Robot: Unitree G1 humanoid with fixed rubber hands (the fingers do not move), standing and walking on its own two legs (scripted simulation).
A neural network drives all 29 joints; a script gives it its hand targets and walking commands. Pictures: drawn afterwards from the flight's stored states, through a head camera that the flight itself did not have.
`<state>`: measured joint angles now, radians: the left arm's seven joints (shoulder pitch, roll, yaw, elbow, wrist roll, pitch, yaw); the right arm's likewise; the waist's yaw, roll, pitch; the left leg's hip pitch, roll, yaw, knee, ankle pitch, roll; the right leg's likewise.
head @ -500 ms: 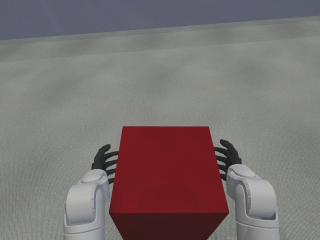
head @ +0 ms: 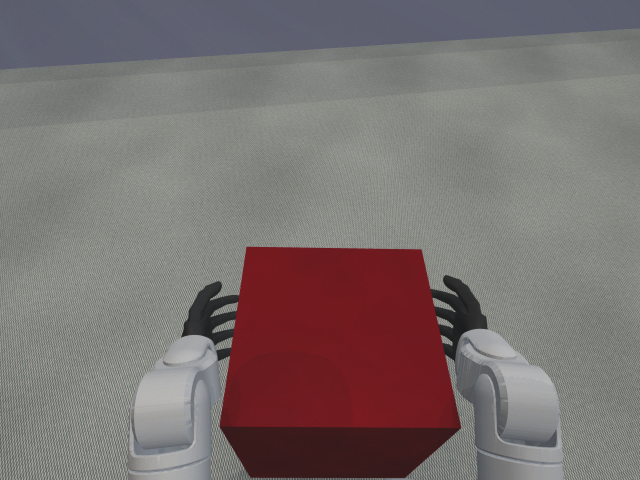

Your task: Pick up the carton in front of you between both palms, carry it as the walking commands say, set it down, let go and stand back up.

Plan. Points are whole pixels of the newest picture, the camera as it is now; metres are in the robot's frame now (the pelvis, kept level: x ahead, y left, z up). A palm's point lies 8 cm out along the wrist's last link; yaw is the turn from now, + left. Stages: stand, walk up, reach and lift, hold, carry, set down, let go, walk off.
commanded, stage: carry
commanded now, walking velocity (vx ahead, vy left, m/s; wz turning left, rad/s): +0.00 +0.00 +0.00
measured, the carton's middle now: (330, 370) +0.27 +0.00 -0.01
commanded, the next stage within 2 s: none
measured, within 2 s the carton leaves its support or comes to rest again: neither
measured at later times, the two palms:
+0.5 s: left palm (220, 217) +0.46 +0.15 +0.07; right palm (426, 205) +0.48 -0.15 +0.08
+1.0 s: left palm (205, 215) +0.48 +0.17 +0.06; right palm (404, 204) +0.49 -0.13 +0.06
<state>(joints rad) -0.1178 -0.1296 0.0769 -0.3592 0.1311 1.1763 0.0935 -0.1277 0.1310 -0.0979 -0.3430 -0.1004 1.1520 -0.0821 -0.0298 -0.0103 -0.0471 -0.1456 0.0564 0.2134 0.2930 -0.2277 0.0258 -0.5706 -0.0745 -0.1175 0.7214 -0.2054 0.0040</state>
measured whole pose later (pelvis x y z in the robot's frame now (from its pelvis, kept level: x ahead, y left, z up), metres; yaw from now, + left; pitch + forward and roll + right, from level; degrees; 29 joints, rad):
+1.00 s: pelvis +0.23 +0.01 +0.00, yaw +3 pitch +3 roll -2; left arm -0.11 -0.13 0.07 -0.21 0.16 1.11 0.08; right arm -0.11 0.13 -0.10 -0.21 -0.16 1.09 -0.05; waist 0.00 0.02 -0.12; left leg -0.06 0.06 0.17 0.47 -0.32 -0.03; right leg -0.26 -0.06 -0.19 0.49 -0.17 -0.01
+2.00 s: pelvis +0.13 -0.01 -0.02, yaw +4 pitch +1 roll +0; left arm -0.18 -0.14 0.15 0.14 0.22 0.74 0.04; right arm -0.19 0.14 -0.15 0.14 -0.23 0.73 -0.03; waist 0.00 0.00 -0.07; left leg -0.18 0.04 0.19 0.52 -0.36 0.02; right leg -0.37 -0.09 -0.19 0.50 -0.15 -0.02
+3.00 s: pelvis +0.12 +0.02 -0.02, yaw +4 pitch +1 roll +0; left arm -0.18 -0.14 0.15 0.15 0.23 0.74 0.04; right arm -0.19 0.14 -0.16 0.14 -0.24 0.73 -0.02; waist 0.00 0.01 -0.07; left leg -0.21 0.02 0.20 0.56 -0.37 0.06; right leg -0.38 -0.11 -0.17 0.50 -0.12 0.01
